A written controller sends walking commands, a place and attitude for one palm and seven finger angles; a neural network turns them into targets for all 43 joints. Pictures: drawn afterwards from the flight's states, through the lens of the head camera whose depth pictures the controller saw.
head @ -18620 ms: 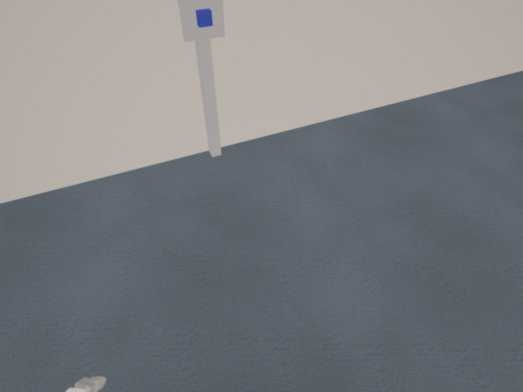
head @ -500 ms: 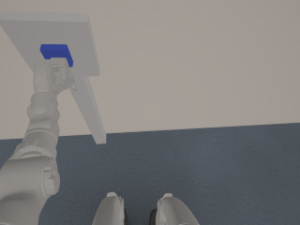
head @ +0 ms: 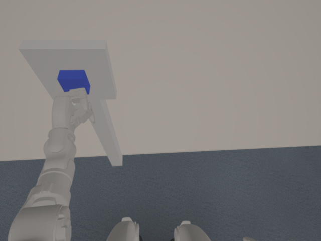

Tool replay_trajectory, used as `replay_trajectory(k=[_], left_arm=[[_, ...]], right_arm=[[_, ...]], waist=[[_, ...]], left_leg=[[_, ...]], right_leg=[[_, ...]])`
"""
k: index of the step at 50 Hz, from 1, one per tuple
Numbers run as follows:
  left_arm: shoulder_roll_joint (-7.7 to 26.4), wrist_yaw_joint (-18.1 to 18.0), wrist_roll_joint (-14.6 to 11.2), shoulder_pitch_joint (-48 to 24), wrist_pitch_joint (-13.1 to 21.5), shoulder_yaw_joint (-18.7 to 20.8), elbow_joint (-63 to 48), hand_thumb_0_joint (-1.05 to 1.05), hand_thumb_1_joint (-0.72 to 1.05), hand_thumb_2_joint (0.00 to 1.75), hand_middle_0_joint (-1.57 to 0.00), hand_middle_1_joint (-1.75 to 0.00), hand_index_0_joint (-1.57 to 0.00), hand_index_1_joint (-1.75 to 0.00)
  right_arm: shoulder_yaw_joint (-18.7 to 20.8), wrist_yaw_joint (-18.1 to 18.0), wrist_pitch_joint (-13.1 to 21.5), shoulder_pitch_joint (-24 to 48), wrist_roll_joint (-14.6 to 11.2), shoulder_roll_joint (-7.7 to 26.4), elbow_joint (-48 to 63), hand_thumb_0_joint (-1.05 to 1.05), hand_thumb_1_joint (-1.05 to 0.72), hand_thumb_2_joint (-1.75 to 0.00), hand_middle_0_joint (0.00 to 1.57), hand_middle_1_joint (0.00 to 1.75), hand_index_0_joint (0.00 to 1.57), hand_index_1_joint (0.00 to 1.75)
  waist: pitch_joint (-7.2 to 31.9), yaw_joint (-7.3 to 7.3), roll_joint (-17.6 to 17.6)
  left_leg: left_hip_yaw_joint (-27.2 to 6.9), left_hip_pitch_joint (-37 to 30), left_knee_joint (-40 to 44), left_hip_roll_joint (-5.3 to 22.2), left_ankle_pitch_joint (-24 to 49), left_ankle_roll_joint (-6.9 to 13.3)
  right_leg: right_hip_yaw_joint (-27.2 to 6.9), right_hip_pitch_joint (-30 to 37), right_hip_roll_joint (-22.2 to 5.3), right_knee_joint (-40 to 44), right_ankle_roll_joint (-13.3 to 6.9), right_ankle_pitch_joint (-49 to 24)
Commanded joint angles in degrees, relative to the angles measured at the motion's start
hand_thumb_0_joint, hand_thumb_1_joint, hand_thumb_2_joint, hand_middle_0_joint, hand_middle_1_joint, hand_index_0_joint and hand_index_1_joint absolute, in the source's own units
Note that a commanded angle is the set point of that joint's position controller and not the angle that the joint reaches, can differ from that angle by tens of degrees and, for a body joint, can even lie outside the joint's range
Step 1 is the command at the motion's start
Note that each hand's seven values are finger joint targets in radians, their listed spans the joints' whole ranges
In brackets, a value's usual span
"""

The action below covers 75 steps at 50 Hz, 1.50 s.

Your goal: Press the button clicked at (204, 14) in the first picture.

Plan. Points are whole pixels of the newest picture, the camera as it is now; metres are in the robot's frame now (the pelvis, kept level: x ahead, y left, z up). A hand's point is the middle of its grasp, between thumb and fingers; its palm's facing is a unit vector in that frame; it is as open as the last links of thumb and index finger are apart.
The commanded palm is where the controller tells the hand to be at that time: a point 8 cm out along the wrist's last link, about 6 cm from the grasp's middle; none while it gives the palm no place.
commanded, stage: pull the fist back off the button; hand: left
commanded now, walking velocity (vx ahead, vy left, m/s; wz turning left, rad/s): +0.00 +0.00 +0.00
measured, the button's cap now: (75, 81) +0.49 +0.21 +0.08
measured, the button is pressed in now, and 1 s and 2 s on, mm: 0 0 0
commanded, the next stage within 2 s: draw the hand back to the body in 0.44 s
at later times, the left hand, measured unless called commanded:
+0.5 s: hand (94, 136) +0.36 +0.15 +0.04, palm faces +0.06 -1.00 -0.03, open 3.1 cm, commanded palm +0.34 +0.21 +0.05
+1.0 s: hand (65, 147) +0.29 +0.18 +0.12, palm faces +0.08 -1.00 -0.06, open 3.1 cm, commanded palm +0.26 +0.24 +0.13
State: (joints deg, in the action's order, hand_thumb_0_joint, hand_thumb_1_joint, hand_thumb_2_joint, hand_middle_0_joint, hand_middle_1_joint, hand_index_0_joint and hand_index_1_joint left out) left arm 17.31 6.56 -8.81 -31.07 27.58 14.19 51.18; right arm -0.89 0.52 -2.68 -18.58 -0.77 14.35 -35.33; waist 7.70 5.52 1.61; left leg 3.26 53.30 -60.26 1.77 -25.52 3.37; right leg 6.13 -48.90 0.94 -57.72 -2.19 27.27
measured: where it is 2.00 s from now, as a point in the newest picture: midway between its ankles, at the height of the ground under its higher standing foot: outside the picture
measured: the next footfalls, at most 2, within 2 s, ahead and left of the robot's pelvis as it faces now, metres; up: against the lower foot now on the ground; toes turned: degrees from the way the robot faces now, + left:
none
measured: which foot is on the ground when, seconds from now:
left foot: down 0.00-1.00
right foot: down 0.00-1.00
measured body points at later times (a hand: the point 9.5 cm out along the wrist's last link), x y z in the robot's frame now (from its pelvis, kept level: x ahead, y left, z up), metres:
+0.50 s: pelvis +0.02 -0.01 +0.01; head +0.09 -0.01 +0.45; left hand +0.35 +0.21 +0.05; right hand +0.17 -0.25 -0.10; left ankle +0.03 +0.08 -0.67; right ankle +0.00 -0.10 -0.67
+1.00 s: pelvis +0.02 -0.02 +0.04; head +0.05 -0.04 +0.49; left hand +0.28 +0.23 +0.13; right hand +0.18 -0.27 -0.05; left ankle +0.03 +0.08 -0.67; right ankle +0.00 -0.10 -0.67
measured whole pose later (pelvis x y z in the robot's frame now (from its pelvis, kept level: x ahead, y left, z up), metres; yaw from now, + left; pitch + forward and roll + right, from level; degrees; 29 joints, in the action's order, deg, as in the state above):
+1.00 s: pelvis +0.02 -0.02 +0.04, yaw +1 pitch +8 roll -1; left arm 14.9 10.3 -16.3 8.7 15.7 11.2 6.8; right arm -0.7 -3.5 3.0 -14.9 -3.7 15.8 -31.6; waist 6.4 1.5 3.3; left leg 2.6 33.0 -47.3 1.1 -22.5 1.5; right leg 6.3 -28.9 1.4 -45.5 -3.3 25.0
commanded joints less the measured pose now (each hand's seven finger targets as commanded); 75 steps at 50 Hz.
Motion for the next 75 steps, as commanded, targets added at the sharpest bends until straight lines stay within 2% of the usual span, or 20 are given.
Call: replay_trajectory(k=[1, 4, 8, 18, 24, 27, 31, 36, 39, 44, 46, 52, 53, 55, 57, 59, 62, 66, 72, 75], left_arm=[[6.8, -0.4, -1.2, -15.1, 3.0, -0.6, -17.2, 0.00, 0.90, 0.90, -1.30, -1.50, -1.30, -1.50], [7.5, -1.5, -1.3, -8.9, 2.3, 0.5, -21.4, 0.00, 0.90, 0.90, -1.30, -1.50, -1.30, -1.50], [4.2, -2.8, -1.4, -1.5, 2.5, -1.2, -29.4, 0.00, 0.90, 0.90, -1.30, -1.50, -1.30, -1.50], [-0.8, -2.2, -1.8, 10.3, 0.3, -6.8, -39.6, 0.00, 0.90, 0.90, -1.30, -1.50, -1.30, -1.50], [2.9, -3.2, -0.9, 1.5, 1.3, -4.2, -38.4, 0.00, 0.90, 0.90, -1.30, -1.50, -1.30, -1.50], [2.1, -2.6, -1.3, 3.1, 1.2, -4.5, -37.7, 0.00, 0.90, 0.90, -1.30, -1.50, -1.30, -1.50], [5.7, -1.3, -3.0, 12.5, -1.7, -1.6, -44.3, 0.00, 0.90, 0.90, -1.30, -1.50, -1.30, -1.50], [7.5, 0.0, -6.1, 21.5, -7.0, 1.9, -43.9, 0.00, 0.90, 0.90, -1.30, -1.50, -1.30, -1.50], [6.7, 1.2, -7.1, 22.0, -8.4, 1.2, -44.7, 0.00, 0.90, 0.90, -1.30, -1.50, -1.30, -1.50], [6.1, 3.3, -7.7, 22.4, -7.3, -0.7, -55.4, 0.00, 0.90, 0.90, -1.30, -1.50, -1.30, -1.50], [6.9, 3.8, -8.1, 26.8, -7.2, 0.1, -57.9, 0.00, 0.90, 0.90, -1.30, -1.50, -1.30, -1.50], [8.0, 4.4, -9.3, 33.9, -10.7, 2.8, -60.8, 0.00, 0.90, 0.90, -1.30, -1.50, -1.30, -1.50], [15.2, -2.9, -0.8, 33.6, -12.6, 3.1, -63.4, 0.00, 0.90, 0.90, -1.30, -1.50, -1.30, -1.50], [9.4, -7.6, 0.4, 37.4, -15.7, -0.3, -65.2, 0.00, 0.90, 0.90, -1.30, -1.50, -1.30, -1.50], [8.6, -10.0, 2.1, 40.0, -17.4, -1.7, -68.5, 0.00, 0.90, 0.90, -1.30, -1.50, -1.30, -1.50], [8.9, -11.4, 2.6, 43.7, -18.9, -1.8, -71.4, 0.00, 0.90, 0.90, -1.30, -1.50, -1.30, -1.50], [9.7, -13.0, 3.8, 44.1, -19.9, -0.8, -75.9, 0.00, 0.90, 0.90, -1.30, -1.50, -1.30, -1.50], [9.6, -13.8, 4.1, 46.9, -21.4, 0.3, -77.2, 0.00, 0.90, 0.90, -1.30, -1.50, -1.30, -1.50], [9.5, -14.0, 4.7, 51.5, -21.7, 1.9, -83.6, 0.00, 0.90, 0.90, -1.30, -1.50, -1.30, -1.50], [9.9, -13.9, 4.7, 54.7, -21.9, 3.2, -85.7, 0.00, 0.90, 0.90, -1.30, -1.50, -1.30, -1.50]], right_arm=[[3.6, -0.5, 1.4, -2.7, -0.4, 9.3, 5.8, 0.00, -0.90, -0.90, 0.20, 0.30, 0.20, 0.30], [3.6, -0.5, 1.5, -1.8, -0.4, 9.2, 7.3, 0.00, -0.90, -0.90, 0.20, 0.30, 0.20, 0.30], [3.7, -0.1, 2.0, -0.3, -0.4, 8.2, 8.7, 0.00, -0.90, -0.90, 0.20, 0.30, 0.20, 0.30], [3.9, -0.7, 3.1, 2.7, -0.8, 7.6, 9.9, 0.00, -0.90, -0.90, 0.20, 0.30, 0.20, 0.30], [3.3, -2.1, 4.1, 4.3, -0.5, 7.5, 8.0, 0.00, -0.90, -0.90, 0.20, 0.30, 0.20, 0.30], [3.2, -2.0, 4.7, 4.7, -0.5, 7.3, 8.1, 0.00, -0.90, -0.90, 0.20, 0.30, 0.20, 0.30], [3.2, -2.2, 4.5, 5.2, -1.3, 7.4, 11.0, 0.00, -0.90, -0.90, 0.20, 0.30, 0.20, 0.30], [2.2, -3.1, 4.6, 6.8, -2.4, 7.2, 12.5, 0.00, -0.90, -0.90, 0.20, 0.30, 0.20, 0.30], [2.0, -3.6, 5.2, 7.9, -2.8, 7.4, 12.7, 0.00, -0.90, -0.90, 0.20, 0.30, 0.20, 0.30], [1.9, -4.1, 7.7, 8.5, -3.0, 7.0, 13.1, 0.00, -0.90, -0.90, 0.20, 0.30, 0.20, 0.30], [1.9, -4.3, 8.9, 8.4, -2.9, 6.9, 13.0, 0.00, -0.90, -0.90, 0.20, 0.30, 0.20, 0.30], [1.7, -4.9, 10.8, 9.7, -3.4, 6.9, 13.3, 0.00, -0.90, -0.90, 0.20, 0.30, 0.20, 0.30], [2.2, -5.8, 9.6, 11.4, -2.6, 6.4, 12.7, 0.00, -0.90, -0.90, 0.20, 0.30, 0.20, 0.30], [1.5, -6.3, 9.2, 11.4, -2.3, 5.7, 13.4, 0.00, -0.90, -0.90, 0.20, 0.30, 0.20, 0.30], [1.1, -6.3, 8.9, 11.7, -2.2, 5.5, 12.9, 0.00, -0.90, -0.90, 0.20, 0.30, 0.20, 0.30], [0.9, -6.3, 9.0, 12.4, -1.8, 5.6, 12.8, 0.00, -0.90, -0.90, 0.20, 0.30, 0.20, 0.30], [0.6, -6.3, 9.1, 12.9, -1.5, 5.5, 12.5, 0.00, -0.90, -0.90, 0.20, 0.30, 0.20, 0.30], [0.4, -6.3, 9.1, 13.6, -1.0, 5.2, 11.8, 0.00, -0.90, -0.90, 0.20, 0.30, 0.20, 0.30], [0.3, -5.3, 9.6, 13.9, -0.5, 4.9, 11.3, 0.00, -0.90, -0.90, 0.20, 0.30, 0.20, 0.30], [0.6, -4.8, 9.8, 14.3, -0.2, 5.1, 11.2, 0.00, -0.90, -0.90, 0.20, 0.30, 0.20, 0.30]], waist=[[20.3, -0.15, 2.0], [20.6, -1.66, 1.2], [21.7, -2.85, 2.7], [18.9, -2.18, 0.4], [17.0, -1.06, 0.5], [20.0, -2.14, 2.9], [25.2, -4.71, 3.0], [14.2, -4.71, -5.1], [7.8, -3.74, -6.2], [10.4, -3.48, 1.7], [12.0, -4.16, 2.0], [6.9, -4.95, -0.7], [6.0, -7.24, -0.9], [3.1, -5.88, -2.6], [2.7, -6.26, 1.6], [2.3, -6.50, -0.8], [2.0, -6.65, 1.1], [-1.7, -6.78, -0.7], [-0.9, -7.83, 2.6], [-1.5, -8.25, 1.1]], left_leg=[[-6.7, -23.0, 8.4, -0.3, 18.1, -1.9], [-6.0, -22.5, 8.6, -0.5, 21.1, -1.9], [-5.9, -25.9, 8.9, -0.1, 26.6, -2.6], [-5.6, -24.6, 8.6, -0.2, 25.2, -2.4], [-5.6, -20.2, 7.3, -0.8, 17.1, -1.9], [-5.5, -21.6, 7.4, -1.2, 17.3, -2.2], [-4.7, -25.8, 10.5, -1.3, 21.9, -2.0], [-3.3, -18.9, 14.2, -1.8, 14.5, -1.2], [-3.2, -18.1, 15.4, -1.9, 10.4, -1.0], [-3.6, -25.8, 17.2, -1.8, 13.2, -0.8], [-3.8, -28.0, 17.9, -1.7, 15.1, -0.8], [-4.1, -29.1, 20.7, -1.8, 14.0, -1.0], [-4.0, -31.8, 23.4, -1.1, 14.3, -0.7], [-3.7, -34.4, 25.3, -1.0, 14.3, -0.6], [-3.8, -38.4, 27.1, -0.7, 17.0, -0.5], [-4.0, -40.3, 28.5, -0.3, 19.2, -0.3], [-4.2, -44.5, 31.2, -0.2, 21.7, -0.5], [-4.1, -46.2, 33.7, -0.1, 22.9, -0.5], [-4.5, -50.4, 36.0, 0.2, 30.7, -1.2], [-4.3, -50.8, 36.3, 0.4, 33.2, -1.0]], right_leg=[[-3.6, 5.9, 1.4, 8.0, 0.7, -16.1], [-3.9, 9.1, 1.2, 7.6, 0.7, -19.6], [-3.5, 9.7, 1.1, 7.1, 0.8, -22.5], [-3.6, 10.8, 0.4, 7.5, 1.2, -23.1], [-4.8, 8.8, 0.2, 7.0, 1.2, -18.3], [-5.0, 10.3, 0.1, 7.0, 1.0, -18.4], [-5.3, 19.0, 0.3, 9.4, 1.1, -23.7], [-6.9, 24.3, -0.6, 15.2, 2.5, -22.1], [-8.8, 23.5, -1.4, 19.1, 3.2, -16.4], [-7.7, 24.5, -1.0, 19.8, 2.6, -18.4], [-7.1, 26.1, -1.0, 19.9, 2.6, -21.2], [-6.2, 26.7, -1.1, 22.6, 2.8, -19.2], [-8.7, 28.2, -3.2, 26.8, 1.5, -18.5], [-8.3, 28.7, -3.6, 29.0, 2.3, -18.5], [-6.7, 30.6, -3.1, 29.2, 1.4, -21.2], [-6.1, 33.0, -2.8, 30.3, 1.4, -23.1], [-5.2, 34.7, -2.5, 31.8, 1.0, -24.3], [-4.8, 36.7, -2.2, 34.2, 0.9, -24.7], [-4.4, 40.4, -2.0, 35.5, 0.7, -28.3], [-4.6, 41.8, -2.0, 36.3, 0.8, -30.4]])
